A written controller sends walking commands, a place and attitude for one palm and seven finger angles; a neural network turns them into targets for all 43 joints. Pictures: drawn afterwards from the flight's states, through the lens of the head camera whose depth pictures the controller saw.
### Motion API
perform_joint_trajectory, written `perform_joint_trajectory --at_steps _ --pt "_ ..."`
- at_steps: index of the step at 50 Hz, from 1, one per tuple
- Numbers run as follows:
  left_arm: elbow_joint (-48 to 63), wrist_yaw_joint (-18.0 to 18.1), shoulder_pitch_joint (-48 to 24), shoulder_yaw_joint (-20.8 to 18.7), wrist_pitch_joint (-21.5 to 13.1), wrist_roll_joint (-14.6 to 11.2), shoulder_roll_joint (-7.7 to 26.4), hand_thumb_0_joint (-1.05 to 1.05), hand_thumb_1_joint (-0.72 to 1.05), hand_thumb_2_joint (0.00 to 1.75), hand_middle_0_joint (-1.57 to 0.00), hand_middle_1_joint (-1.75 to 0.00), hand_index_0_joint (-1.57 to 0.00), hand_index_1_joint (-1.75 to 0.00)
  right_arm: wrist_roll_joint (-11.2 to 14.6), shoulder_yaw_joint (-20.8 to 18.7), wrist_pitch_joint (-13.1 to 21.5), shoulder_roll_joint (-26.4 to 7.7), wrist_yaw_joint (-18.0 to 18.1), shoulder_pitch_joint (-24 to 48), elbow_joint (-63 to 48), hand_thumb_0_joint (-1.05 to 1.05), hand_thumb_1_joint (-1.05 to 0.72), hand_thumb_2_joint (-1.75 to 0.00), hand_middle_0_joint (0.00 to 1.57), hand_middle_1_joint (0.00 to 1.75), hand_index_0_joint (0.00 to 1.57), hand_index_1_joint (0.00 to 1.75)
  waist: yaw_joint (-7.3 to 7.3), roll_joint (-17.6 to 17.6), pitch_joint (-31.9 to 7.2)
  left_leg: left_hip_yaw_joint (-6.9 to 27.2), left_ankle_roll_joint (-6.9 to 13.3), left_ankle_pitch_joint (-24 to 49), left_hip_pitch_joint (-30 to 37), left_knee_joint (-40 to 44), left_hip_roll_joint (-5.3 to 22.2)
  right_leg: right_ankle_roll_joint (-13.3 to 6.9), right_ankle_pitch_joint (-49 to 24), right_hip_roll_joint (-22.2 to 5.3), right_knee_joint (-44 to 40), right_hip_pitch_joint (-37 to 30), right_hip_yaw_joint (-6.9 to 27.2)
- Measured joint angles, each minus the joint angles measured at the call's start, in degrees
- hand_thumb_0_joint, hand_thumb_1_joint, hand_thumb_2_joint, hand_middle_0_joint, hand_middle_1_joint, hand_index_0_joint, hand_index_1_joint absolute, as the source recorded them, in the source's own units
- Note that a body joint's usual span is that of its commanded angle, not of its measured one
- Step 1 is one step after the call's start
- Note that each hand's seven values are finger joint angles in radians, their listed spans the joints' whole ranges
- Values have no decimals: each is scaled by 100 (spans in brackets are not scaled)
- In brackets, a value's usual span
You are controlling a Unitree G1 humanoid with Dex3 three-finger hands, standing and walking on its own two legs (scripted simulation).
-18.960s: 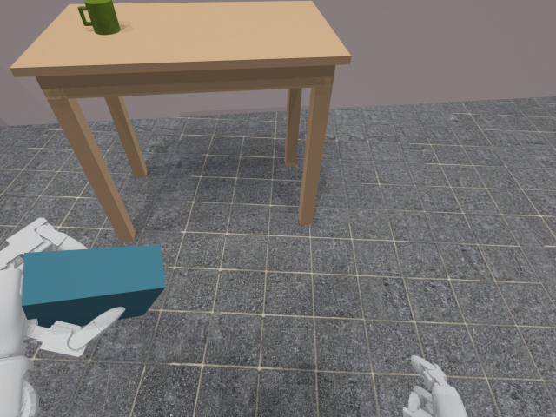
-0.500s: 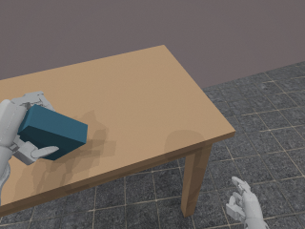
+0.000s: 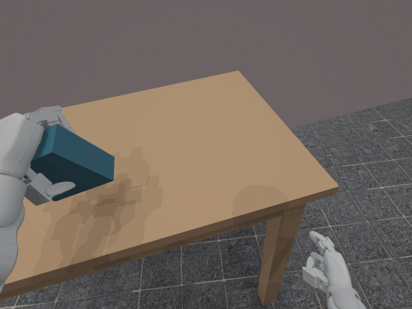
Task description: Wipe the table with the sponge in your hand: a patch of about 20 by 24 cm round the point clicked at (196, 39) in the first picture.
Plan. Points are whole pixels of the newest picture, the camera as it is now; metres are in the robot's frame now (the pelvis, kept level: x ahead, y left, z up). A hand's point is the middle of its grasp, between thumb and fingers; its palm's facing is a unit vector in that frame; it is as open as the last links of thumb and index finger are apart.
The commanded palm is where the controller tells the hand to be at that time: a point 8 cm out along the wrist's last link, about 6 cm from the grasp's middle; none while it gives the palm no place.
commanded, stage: turn the palm down, sponge in hand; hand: left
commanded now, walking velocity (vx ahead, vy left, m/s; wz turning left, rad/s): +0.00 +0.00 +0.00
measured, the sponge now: (66, 171) +0.25 +0.27 +0.20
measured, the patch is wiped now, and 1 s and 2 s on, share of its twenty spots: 0.00 0.00 0.00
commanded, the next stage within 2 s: move the sponge above the wiping area in 0.94 s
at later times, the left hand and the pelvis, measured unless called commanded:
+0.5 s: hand (9, 137) +0.23 +0.30 +0.29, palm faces +0.40 -0.01 -0.92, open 9.3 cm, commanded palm +0.17 +0.29 +0.31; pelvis -0.02 +0.01 +0.01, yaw +0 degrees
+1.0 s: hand (33, 142) +0.23 +0.27 +0.27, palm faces +0.35 -0.01 -0.94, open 9.3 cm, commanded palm +0.17 +0.26 +0.31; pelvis -0.02 -0.02 +0.00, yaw -1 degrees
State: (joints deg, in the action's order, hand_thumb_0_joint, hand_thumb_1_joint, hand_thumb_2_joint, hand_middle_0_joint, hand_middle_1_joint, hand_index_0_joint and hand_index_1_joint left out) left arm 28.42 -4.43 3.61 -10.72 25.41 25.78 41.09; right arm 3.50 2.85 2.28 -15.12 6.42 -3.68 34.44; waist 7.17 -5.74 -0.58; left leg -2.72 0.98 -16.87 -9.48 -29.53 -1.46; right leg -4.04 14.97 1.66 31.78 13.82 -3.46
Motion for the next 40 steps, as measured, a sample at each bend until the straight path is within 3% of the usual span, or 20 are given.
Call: perform_joint_trajectory --at_steps 5,9,13,16,21,27,34,37,40 --pt "-520 -278 -469 -3 708 453 61 -1 -43 104 -81 -140 -82 -140 103 55 -152 -81 -5 113 -24 1 -90 -90 20 30 18 30 -14 -84 9 1 53 167 3 192 -56 47 -152 -52 -170 -1 3" --pt "-462 -671 -501 305 891 791 -41 -1 -43 104 -81 -140 -81 -140 123 104 -201 -170 -7 170 -43 1 -90 -90 20 30 18 30 4 -88 91 -7 95 265 -6 281 -100 75 -231 -93 -223 20 12" --pt "-94 -935 -361 735 653 1065 -73 -1 -43 104 -81 -140 -81 -140 60 105 -222 -128 35 246 7 1 -90 -90 20 30 18 30 56 -41 167 -46 116 308 53 339 -127 82 -253 -115 -218 2 54" --pt "104 -856 -401 878 382 1199 60 -1 -43 104 -81 -140 -82 -140 3 71 -193 -76 30 284 139 1 -90 -90 20 30 17 29 112 -8 176 -84 111 316 128 372 -123 71 -259 -106 -219 -47 94" --pt "-123 -511 -866 586 366 1289 192 -1 -43 104 -82 -140 -82 -139 19 33 -198 -59 -80 329 309 1 -91 -90 20 30 16 29 162 -68 84 -97 86 364 198 450 -102 55 -320 -80 -311 -117 109" --pt "-595 -538 -974 212 674 1469 69 -1 -43 104 -81 -140 -82 -140 125 139 -330 -82 -203 328 127 1 -91 -90 20 30 18 29 83 -139 -11 -54 62 462 37 495 -91 42 -413 -74 -377 21 62" --pt "-370 -716 -394 951 594 1574 -350 -1 -43 104 -81 -140 -82 -140 71 182 -217 -69 -115 347 67 2 -91 -90 20 30 19 30 133 -96 182 -42 28 428 -30 363 -81 -15 -341 -70 -193 112 45" --pt "-221 -680 -387 1261 346 1690 -242 -1 -43 104 -82 -140 -82 -140 -50 142 -124 -43 -84 365 188 2 -91 -90 20 30 20 30 222 -87 213 -55 2 362 60 305 -61 -54 -269 -49 -116 38 59" --pt "-253 -534 -605 1215 196 1769 0 -1 -43 103 -82 -140 -82 -139 -82 124 -98 -13 -121 375 342 2 -91 -90 20 30 21 31 275 -102 167 -81 -33 322 168 307 -17 -94 -248 2 -127 -59 86"
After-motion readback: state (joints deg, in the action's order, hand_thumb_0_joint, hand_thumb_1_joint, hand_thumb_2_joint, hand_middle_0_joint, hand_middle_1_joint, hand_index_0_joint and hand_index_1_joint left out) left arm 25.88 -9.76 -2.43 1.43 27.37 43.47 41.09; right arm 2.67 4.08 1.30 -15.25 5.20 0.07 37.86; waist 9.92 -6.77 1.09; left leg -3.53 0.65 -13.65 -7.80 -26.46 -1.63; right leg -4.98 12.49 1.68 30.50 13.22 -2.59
